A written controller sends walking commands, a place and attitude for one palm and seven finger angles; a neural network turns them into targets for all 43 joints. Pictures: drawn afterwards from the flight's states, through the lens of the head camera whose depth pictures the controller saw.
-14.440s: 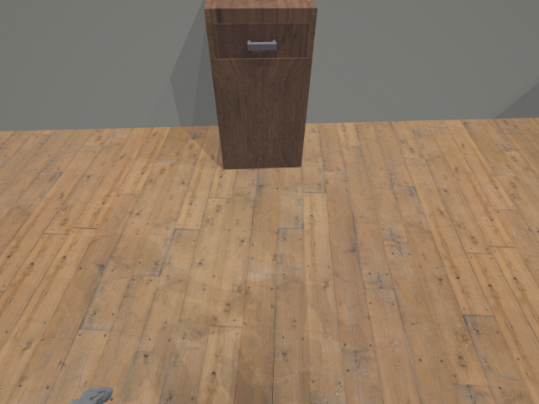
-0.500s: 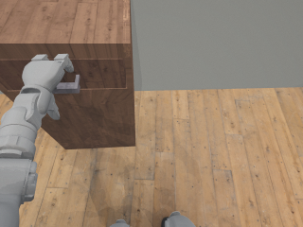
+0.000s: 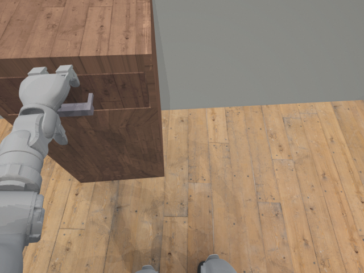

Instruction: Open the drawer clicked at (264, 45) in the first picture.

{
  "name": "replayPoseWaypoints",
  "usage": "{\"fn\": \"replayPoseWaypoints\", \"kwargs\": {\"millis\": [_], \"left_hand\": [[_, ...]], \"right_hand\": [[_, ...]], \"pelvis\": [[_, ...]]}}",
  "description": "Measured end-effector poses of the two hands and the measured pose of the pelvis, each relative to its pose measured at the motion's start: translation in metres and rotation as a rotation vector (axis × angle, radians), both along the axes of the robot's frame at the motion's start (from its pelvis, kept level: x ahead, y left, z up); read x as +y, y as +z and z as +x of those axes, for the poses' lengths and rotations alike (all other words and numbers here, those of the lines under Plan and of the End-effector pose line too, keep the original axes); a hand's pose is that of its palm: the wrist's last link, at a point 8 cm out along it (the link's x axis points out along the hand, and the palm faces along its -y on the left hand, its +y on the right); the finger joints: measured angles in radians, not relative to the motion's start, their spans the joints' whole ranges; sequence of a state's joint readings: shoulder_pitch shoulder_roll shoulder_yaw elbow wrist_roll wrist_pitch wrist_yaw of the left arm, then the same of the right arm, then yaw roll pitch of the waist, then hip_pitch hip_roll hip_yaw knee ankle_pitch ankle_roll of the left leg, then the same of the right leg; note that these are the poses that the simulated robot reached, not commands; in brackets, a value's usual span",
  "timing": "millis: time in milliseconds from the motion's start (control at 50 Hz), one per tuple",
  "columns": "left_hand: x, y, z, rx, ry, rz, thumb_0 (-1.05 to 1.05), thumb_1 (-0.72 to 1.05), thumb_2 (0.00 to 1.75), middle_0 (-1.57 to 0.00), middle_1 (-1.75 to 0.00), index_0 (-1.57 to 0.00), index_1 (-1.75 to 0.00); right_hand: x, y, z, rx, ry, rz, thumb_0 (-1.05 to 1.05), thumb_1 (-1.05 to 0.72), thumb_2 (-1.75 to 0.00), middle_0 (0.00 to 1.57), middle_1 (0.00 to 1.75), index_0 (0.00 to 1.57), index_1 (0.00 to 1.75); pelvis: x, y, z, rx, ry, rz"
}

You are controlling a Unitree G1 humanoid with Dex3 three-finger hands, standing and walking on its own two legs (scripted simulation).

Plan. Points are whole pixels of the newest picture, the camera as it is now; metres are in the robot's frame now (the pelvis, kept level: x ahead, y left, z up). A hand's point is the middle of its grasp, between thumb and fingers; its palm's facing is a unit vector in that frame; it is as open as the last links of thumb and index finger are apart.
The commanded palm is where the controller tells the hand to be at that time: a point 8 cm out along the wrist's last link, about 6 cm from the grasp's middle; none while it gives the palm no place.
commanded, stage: lower the fingers behind the handle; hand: left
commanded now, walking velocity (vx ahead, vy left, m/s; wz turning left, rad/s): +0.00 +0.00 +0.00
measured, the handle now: (69, 103) +0.54 +0.27 -0.02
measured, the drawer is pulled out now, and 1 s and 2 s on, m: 0.00 0.00 0.00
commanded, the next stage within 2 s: close the thumb around the handle in 1.52 s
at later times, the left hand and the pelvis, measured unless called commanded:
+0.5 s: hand (69, 120) +0.48 +0.26 -0.01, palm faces -0.13 -0.02 -0.99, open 13.8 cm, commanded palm +0.47 +0.25 +0.05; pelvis +0.00 +0.00 -0.01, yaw +0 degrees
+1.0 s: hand (69, 126) +0.48 +0.26 -0.03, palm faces -0.07 -0.04 -1.00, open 13.8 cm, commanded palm +0.46 +0.25 +0.01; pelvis -0.01 +0.00 -0.03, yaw +0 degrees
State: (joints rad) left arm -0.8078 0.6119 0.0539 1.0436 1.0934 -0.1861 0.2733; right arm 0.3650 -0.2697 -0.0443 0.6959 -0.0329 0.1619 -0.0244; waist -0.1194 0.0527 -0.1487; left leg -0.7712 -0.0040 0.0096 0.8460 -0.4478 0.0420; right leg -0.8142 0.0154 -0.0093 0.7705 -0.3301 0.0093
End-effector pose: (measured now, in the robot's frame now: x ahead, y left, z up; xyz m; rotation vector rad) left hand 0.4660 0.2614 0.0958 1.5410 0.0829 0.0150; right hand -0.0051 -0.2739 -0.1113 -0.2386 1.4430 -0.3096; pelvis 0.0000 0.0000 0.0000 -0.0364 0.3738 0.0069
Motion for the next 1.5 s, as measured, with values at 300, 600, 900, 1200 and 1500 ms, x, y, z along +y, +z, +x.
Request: {"fn": "replayPoseWaypoints", "kwargs": {"millis": [300,600,900,1200,1500], "left_hand": [[0.001,-0.023,-0.001,0.034,-0.027,-0.010,0.00,-0.49,0.30,-0.32,-1.22,-0.32,-1.20],[-0.001,-0.052,0.000,0.070,0.019,0.003,0.00,-0.49,0.30,-0.32,-1.20,-0.32,-1.20],[0.004,-0.070,-0.005,0.065,0.011,-0.009,0.00,-0.49,0.30,-0.29,-1.19,-0.32,-1.20],[0.001,-0.076,-0.007,0.016,0.038,0.009,0.00,-0.49,0.30,-0.25,-1.19,-0.32,-1.20],[0.003,-0.074,-0.009,0.045,0.015,0.007,0.00,-0.49,0.30,-0.23,-1.15,-0.31,-1.18]], "right_hand": [[-0.011,-0.001,0.002,0.005,0.023,-0.047,0.00,-0.90,-0.90,0.21,0.30,0.20,0.30],[0.002,-0.015,-0.010,0.041,0.005,0.002,0.00,-0.90,-0.90,0.21,0.30,0.20,0.30],[-0.002,-0.022,-0.011,0.055,0.015,-0.016,0.00,-0.90,-0.90,0.21,0.30,0.20,0.30],[0.003,-0.033,-0.006,0.028,0.031,0.007,0.00,-0.90,-0.90,0.21,0.30,0.20,0.30],[0.004,-0.032,-0.020,0.045,0.006,0.005,0.00,-0.90,-0.90,0.21,0.30,0.20,0.30]], "pelvis": [[-0.004,-0.008,-0.003,0.032,0.016,-0.006],[-0.003,-0.016,-0.004,0.061,0.001,-0.007],[0.000,-0.026,-0.007,0.087,-0.001,-0.014],[0.001,-0.035,-0.014,0.092,0.001,-0.019],[0.002,-0.034,-0.014,0.089,-0.007,-0.017]]}}
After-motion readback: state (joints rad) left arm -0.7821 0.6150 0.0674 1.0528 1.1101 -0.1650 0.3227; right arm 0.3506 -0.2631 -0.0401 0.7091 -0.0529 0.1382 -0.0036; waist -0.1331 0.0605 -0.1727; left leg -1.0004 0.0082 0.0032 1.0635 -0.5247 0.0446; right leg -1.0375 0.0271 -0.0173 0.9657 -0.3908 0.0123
